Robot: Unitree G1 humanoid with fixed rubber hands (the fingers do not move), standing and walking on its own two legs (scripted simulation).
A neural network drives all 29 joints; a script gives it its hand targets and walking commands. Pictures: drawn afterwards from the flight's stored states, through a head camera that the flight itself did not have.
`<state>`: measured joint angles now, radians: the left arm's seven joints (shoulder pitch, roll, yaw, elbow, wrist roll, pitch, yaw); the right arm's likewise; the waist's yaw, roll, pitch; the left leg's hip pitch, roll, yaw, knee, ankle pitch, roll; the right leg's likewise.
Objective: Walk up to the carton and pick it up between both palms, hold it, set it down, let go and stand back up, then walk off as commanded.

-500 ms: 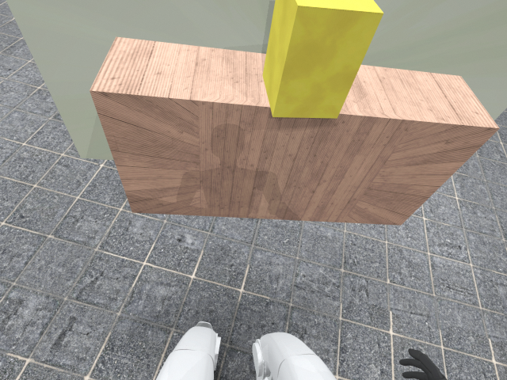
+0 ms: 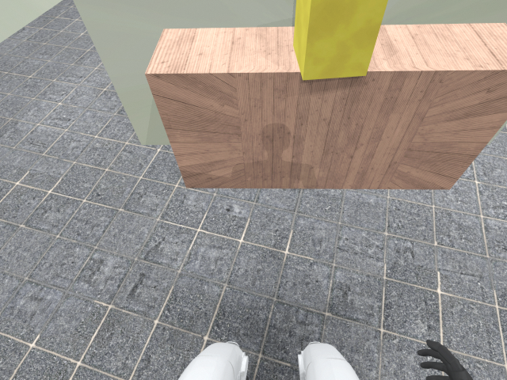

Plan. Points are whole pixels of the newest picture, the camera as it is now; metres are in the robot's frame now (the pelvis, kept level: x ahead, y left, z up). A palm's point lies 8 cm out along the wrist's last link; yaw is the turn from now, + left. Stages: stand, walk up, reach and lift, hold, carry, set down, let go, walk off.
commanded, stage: walk off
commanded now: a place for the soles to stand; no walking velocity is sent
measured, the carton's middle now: (335, 12) +1.03 -0.19 +0.05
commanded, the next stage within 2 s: stand in 1.28 s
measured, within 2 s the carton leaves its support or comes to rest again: neither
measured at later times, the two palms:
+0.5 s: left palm out of the picture +0.07 +0.29 -0.09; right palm out of the picture +0.13 -0.34 -0.10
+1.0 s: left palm (91, 377) +0.12 +0.28 -0.10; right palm (482, 362) +0.15 -0.34 -0.09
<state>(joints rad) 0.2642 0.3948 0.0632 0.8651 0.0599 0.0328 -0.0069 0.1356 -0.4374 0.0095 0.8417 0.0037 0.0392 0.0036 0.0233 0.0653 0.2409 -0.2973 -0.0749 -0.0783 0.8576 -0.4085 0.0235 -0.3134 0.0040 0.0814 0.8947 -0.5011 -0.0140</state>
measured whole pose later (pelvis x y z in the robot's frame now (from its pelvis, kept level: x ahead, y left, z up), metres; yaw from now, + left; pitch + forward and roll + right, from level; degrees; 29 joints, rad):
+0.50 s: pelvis +0.02 -0.03 +0.00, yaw -2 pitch -6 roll +0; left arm 0.27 0.40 0.04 0.89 0.06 -0.02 -0.02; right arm 0.14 -0.42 0.01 0.84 0.00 0.00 -0.01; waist 0.02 0.03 0.22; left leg -0.31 -0.05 -0.07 0.84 -0.44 0.01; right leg -0.30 0.07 0.09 0.86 -0.45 -0.02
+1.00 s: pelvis +0.05 -0.03 +0.01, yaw -3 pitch -4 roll -1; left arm 0.27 0.41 0.02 0.84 0.06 -0.05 0.02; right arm 0.14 -0.40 0.01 0.84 0.00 -0.03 -0.02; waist 0.02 -0.01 0.20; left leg -0.30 -0.03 -0.07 0.83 -0.46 0.02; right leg -0.33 0.09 0.09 0.93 -0.60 -0.03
